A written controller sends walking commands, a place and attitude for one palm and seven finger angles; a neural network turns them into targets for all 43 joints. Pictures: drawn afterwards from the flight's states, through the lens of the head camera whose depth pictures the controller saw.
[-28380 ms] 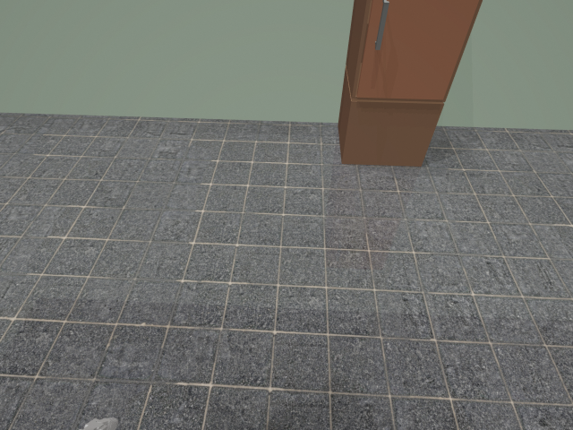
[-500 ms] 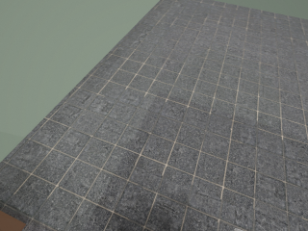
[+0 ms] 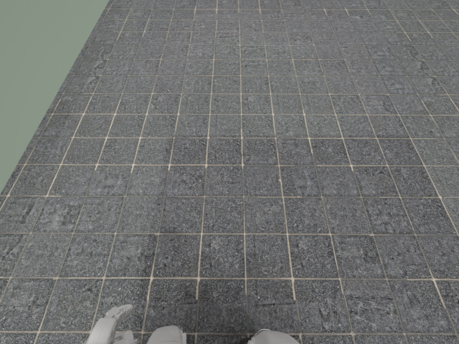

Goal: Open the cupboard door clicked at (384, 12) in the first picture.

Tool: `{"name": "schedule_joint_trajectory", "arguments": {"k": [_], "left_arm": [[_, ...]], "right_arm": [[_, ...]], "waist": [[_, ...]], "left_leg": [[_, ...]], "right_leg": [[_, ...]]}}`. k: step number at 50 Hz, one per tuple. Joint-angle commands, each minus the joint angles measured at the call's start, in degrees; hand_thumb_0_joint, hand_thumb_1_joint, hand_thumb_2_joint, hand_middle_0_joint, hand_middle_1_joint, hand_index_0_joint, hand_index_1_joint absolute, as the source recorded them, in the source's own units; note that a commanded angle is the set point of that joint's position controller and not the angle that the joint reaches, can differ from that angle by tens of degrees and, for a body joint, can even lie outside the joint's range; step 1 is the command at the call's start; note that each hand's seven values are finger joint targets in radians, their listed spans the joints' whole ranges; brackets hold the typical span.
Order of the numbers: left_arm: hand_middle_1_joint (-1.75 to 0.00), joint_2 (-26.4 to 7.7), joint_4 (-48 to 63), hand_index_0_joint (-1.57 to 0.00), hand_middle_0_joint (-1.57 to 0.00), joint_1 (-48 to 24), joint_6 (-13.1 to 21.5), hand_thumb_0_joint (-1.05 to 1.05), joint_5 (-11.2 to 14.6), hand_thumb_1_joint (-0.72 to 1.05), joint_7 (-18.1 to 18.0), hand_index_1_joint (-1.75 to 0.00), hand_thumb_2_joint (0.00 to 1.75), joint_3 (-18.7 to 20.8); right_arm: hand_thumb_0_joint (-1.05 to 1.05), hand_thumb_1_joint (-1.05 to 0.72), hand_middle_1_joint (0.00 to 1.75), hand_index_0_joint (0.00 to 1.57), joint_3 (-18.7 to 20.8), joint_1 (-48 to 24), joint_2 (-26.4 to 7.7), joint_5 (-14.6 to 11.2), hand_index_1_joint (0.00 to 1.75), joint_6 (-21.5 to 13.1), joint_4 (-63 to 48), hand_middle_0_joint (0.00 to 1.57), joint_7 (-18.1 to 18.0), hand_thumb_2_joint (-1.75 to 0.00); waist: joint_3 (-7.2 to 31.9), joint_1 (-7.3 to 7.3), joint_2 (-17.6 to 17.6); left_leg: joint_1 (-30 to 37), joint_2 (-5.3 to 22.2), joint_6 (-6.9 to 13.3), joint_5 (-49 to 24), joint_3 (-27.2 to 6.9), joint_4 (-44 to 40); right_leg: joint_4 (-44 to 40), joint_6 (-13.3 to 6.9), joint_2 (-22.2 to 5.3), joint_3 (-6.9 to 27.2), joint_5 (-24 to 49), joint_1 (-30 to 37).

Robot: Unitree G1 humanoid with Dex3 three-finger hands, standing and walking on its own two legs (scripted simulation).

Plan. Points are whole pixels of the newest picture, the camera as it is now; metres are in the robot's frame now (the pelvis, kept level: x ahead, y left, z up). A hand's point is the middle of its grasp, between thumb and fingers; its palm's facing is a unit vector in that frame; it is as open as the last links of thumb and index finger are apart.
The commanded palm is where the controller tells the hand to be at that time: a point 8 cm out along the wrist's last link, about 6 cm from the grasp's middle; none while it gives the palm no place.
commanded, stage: walk to a spot facing it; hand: left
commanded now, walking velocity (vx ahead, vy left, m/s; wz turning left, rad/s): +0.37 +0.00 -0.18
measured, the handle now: out of the picture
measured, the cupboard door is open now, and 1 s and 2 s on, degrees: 44 44 44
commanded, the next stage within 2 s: turn to face it in 0.28 s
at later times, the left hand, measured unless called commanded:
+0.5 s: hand (146, 311) +0.20 +0.18 -0.17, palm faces -0.02 -0.99 -0.15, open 7.4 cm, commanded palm none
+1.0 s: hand (171, 197) +0.45 +0.15 -0.13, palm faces +0.18 -0.95 -0.24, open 7.4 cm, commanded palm none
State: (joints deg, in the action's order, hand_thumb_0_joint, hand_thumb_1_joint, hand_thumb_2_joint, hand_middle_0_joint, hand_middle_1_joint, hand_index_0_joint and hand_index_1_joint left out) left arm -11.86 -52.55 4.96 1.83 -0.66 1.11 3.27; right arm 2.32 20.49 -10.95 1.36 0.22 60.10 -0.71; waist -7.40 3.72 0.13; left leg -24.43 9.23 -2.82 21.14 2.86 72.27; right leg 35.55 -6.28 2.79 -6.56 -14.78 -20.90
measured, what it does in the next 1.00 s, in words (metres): walks ahead: left foot, then right foot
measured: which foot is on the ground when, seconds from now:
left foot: up 0.00-0.40, down 0.42-0.80, up 0.82-1.00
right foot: down 0.00-0.42, up 0.44-0.78, down 0.80-1.00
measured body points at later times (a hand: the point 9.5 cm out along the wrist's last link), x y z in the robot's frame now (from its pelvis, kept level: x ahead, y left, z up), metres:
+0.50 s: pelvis +0.26 +0.01 +0.00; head +0.29 +0.02 +0.45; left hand +0.20 +0.23 -0.16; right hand +0.36 -0.22 -0.13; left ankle +0.32 +0.10 -0.72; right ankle +0.10 -0.06 -0.64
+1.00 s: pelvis +0.37 -0.05 +0.02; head +0.41 -0.06 +0.47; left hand +0.44 +0.20 -0.11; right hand +0.45 -0.30 -0.14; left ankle +0.33 +0.08 -0.65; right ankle +0.36 -0.15 -0.72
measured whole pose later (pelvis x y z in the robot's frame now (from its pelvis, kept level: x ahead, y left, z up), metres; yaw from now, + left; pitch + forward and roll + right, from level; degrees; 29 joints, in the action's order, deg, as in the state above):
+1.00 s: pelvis +0.37 -0.05 +0.02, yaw +12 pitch +1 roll +3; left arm -9.8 -52.6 8.0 0.7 -1.4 -1.4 2.2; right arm 4.0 13.4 -12.9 1.1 3.8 56.9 0.6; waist -3.1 2.9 -1.0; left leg -27.8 2.3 -3.6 25.9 3.9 59.8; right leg 29.8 -1.2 -6.2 -10.7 -18.5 -12.4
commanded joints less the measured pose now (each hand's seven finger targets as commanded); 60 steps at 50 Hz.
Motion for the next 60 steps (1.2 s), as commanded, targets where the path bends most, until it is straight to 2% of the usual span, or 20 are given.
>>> {"name": "schedule_joint_trajectory", "arguments": {"k": [1,14,18,19,20,21,24,28,37,38,40,41,44,47,53,56,57,58,59,60], "left_arm": [[-0.3,-6.6,0.2,-0.2,-0.2,5.9,1.7,0.0,-0.6,0.9,-1.2,-0.3,0.9,1.5],[-0.3,-4.5,-8.1,-0.2,-0.2,21.0,3.7,0.0,-0.1,0.9,-2.0,-0.3,0.9,0.2],[-0.3,-6.0,-9.1,-0.2,-0.2,20.0,3.7,0.0,0.1,0.9,-2.4,-0.3,0.9,0.5],[-0.3,-5.7,-9.0,-0.2,-0.2,19.4,3.6,0.0,0.3,0.9,-2.5,-0.3,0.9,0.5],[-0.3,-3.5,-8.4,-0.2,-0.2,20.9,3.7,0.0,0.9,0.9,-2.5,-0.3,0.9,0.1],[-0.3,-1.1,-7.5,-0.2,-0.2,21.5,4.1,0.0,1.3,0.9,-2.2,-0.3,0.9,-0.9],[-0.3,-1.1,-6.0,-0.2,-0.2,14.3,2.5,0.0,-0.2,0.9,-2.4,-0.3,0.9,-0.2],[-0.3,2.1,-6.4,-0.2,-0.2,16.7,-0.2,0.0,-0.5,0.9,-1.7,-0.3,0.9,-0.6],[-0.3,-2.8,-0.9,-0.2,-0.2,9.7,-1.3,0.0,-0.1,0.9,-1.9,-0.3,0.9,1.3],[-0.3,-4.6,-0.8,-0.2,-0.2,11.4,-0.7,0.0,-0.1,0.9,-2.2,-0.3,0.9,1.7],[-0.3,-13.8,-0.9,-0.2,-0.2,15.7,-0.2,0.0,-0.9,0.9,-3.0,-0.3,0.9,3.3],[-0.3,-12.6,-0.3,-0.2,-0.2,14.8,-0.3,0.0,-0.5,0.9,-3.4,-0.3,0.9,3.0],[-0.3,-8.0,1.8,-0.2,-0.2,7.3,-0.7,0.0,-0.6,0.9,-3.6,-0.3,0.9,1.5],[-0.3,-8.0,2.0,-0.2,-0.2,7.4,-0.3,0.0,-0.8,0.9,-3.4,-0.3,0.9,1.5],[-0.3,-10.3,2.1,-0.2,-0.2,9.9,-0.5,0.0,-1.1,0.9,-3.2,-0.3,0.9,2.7],[-0.3,-11.2,2.6,-0.2,-0.2,8.8,-0.6,0.0,-0.8,0.9,-2.7,-0.3,0.9,2.8],[-0.3,-11.0,3.7,-0.2,-0.2,7.7,-0.7,0.0,-0.3,0.9,-2.5,-0.3,0.9,2.7],[-0.3,-6.7,6.2,-0.2,-0.2,6.9,-1.1,0.0,0.3,0.9,-1.9,-0.3,0.9,1.8],[-0.3,-7.4,8.6,-0.2,-0.2,4.1,-2.0,0.0,-0.5,0.9,-2.4,-0.3,0.9,1.3],[-0.3,-6.9,8.7,-0.2,-0.2,2.3,-2.4,0.0,-0.6,0.9,-2.9,-0.3,0.9,1.6]], "right_arm": [[0.0,-0.9,0.3,0.2,1.1,3.6,-2.7,0.4,0.3,-0.7,-3.7,0.2,0.5,-0.9],[0.0,-0.9,0.3,0.2,0.9,-19.5,-2.1,-0.4,0.3,-2.8,-9.4,0.2,1.8,-0.9],[0.0,-0.9,0.3,0.2,0.9,-11.3,-3.0,-0.1,0.3,-3.6,-6.1,0.2,0.7,-0.9],[0.0,-0.9,0.3,0.2,1.3,-3.4,-5.0,0.2,0.3,-3.8,-3.4,0.2,0.1,-0.9],[0.0,-0.9,0.3,0.2,2.2,4.4,-10.0,1.1,0.3,-4.1,-1.4,0.2,-0.5,-0.9],[0.0,-0.9,0.3,0.2,2.7,9.9,-13.0,0.8,0.3,-3.6,-0.5,0.2,-0.6,-0.9],[0.0,-0.9,0.3,0.2,0.7,1.0,-6.9,0.0,0.3,-3.6,-1.8,0.2,-1.5,-0.9],[0.0,-0.9,0.3,0.2,0.1,-4.1,-6.1,-0.2,0.3,-3.7,-2.7,0.2,-1.4,-0.9],[0.0,-0.9,0.3,0.2,2.4,-5.4,-9.7,0.1,0.3,0.0,-4.8,0.2,-0.7,-0.9],[0.0,-0.9,0.3,0.2,2.5,-5.6,-8.7,-0.2,0.3,0.1,-5.3,0.2,-0.5,-0.9],[0.0,-0.9,0.3,0.2,2.2,-4.0,-4.5,-0.8,0.3,0.1,-7.3,0.2,0.1,-0.9],[0.0,-0.9,0.3,0.2,2.8,-4.6,-6.3,-0.5,0.3,0.9,-7.3,0.2,0.0,-0.9],[0.0,-0.9,0.3,0.2,2.2,-6.5,-3.8,-0.4,0.3,2.0,-6.6,0.2,1.1,-0.9],[0.0,-0.9,0.3,0.2,1.8,-6.9,-2.9,-0.5,0.3,2.5,-6.9,0.2,1.8,-0.9],[0.0,-0.9,0.3,0.2,1.5,-13.2,-3.4,-0.6,0.3,2.0,-10.5,0.2,2.4,-0.9],[0.0,-0.9,0.3,0.2,2.2,-9.3,-6.1,-0.2,0.3,1.7,-11.1,0.2,2.3,-0.9],[0.0,-0.9,0.3,0.2,3.3,-4.5,-9.9,0.1,0.3,1.3,-10.2,0.2,2.2,-0.9],[0.0,-0.9,0.3,0.2,5.1,-1.0,-17.5,0.7,0.3,0.9,-10.3,0.2,1.8,-0.9],[0.0,-0.9,0.3,0.2,5.2,1.5,-20.0,0.0,0.3,1.5,-9.6,0.2,1.5,-0.9],[0.0,-0.9,0.3,0.2,4.9,-0.9,-18.6,0.0,0.3,1.1,-10.4,0.2,0.8,-0.9]], "waist": [[7.0,-0.66,-5.3],[2.5,-6.33,-5.2],[7.2,-1.25,-5.0],[11.3,2.04,-5.1],[17.3,4.19,3.4],[21.5,3.91,12.2],[8.2,-0.62,8.1],[10.4,-5.01,6.0],[8.6,-5.71,8.6],[9.5,-6.72,5.3],[14.4,-8.31,-17.8],[13.9,-8.22,-15.8],[7.8,-4.19,-9.4],[7.6,-3.48,-10.8],[7.9,-5.28,-10.9],[11.6,-2.01,-8.4],[15.2,1.18,-1.8],[17.0,2.98,17.3],[17.9,3.58,13.0],[15.6,2.69,11.8]], "left_leg": [[-4.7,0.5,-0.2,-6.1,-1.3,-8.1],[-13.9,-4.3,1.0,-9.8,1.2,-29.2],[5.5,-10.9,3.5,-11.6,6.3,-40.9],[19.7,-8.5,5.2,-19.6,3.9,-43.6],[34.7,4.1,11.6,-33.9,-11.6,-41.0],[39.7,17.8,19.8,-52.6,-25.4,-44.8],[18.5,13.2,17.9,-44.5,-21.3,-52.6],[10.0,4.3,12.9,-45.4,-8.2,-52.3],[2.6,1.0,9.8,-24.0,-15.6,-48.5],[-0.7,-1.2,7.5,-19.0,-14.3,-45.2],[-12.0,-12.1,0.7,15.5,-0.7,-20.1],[-10.5,-8.8,0.8,16.9,-3.6,-8.7],[-10.8,-5.8,-0.2,7.4,-2.7,-2.0],[-7.7,-6.0,-0.9,4.8,0.4,-11.2],[-2.4,-7.6,0.3,2.8,5.0,-28.4],[9.8,-9.4,1.8,-6.7,6.0,-40.9],[20.9,-5.2,3.8,-20.5,1.9,-45.3],[30.1,13.1,13.8,-45.0,-23.4,-47.8],[27.1,18.7,18.9,-43.3,-26.4,-49.2],[23.2,15.5,17.8,-33.6,-25.3,-50.0]], "right_leg": [[-25.3,-4.2,-14.4,16.2,-1.8,3.6],[-19.5,-4.3,-15.1,16.2,38.4,25.9],[-6.8,-1.3,-11.9,12.5,57.4,23.7],[2.6,0.9,-10.6,11.7,52.9,15.9],[16.7,3.4,-5.5,8.4,32.1,1.6],[36.3,4.2,0.2,4.7,-14.1,-6.6],[40.5,6.1,-6.0,8.9,-12.7,-11.3],[20.1,8.2,-6.4,5.4,-8.3,-0.9],[-1.9,9.0,-3.1,2.2,0.5,9.3],[-9.3,8.6,-5.5,4.4,5.0,16.3],[-16.8,-1.7,-31.8,25.6,20.0,26.3],[-16.8,-4.9,-33.7,25.1,21.1,20.6],[-14.5,-1.9,-24.3,9.5,26.6,13.4],[-13.3,0.4,-22.2,1.6,33.5,14.6],[-8.5,0.7,-23.5,-1.5,39.8,18.4],[0.9,3.6,-22.3,-4.6,37.2,14.8],[10.6,6.2,-20.9,-6.2,26.9,6.9],[26.0,10.9,-11.2,-6.4,-16.6,-11.2],[32.9,10.1,-9.6,2.2,-25.8,-13.5],[33.8,10.2,-9.7,4.9,-22.2,-15.4]]}}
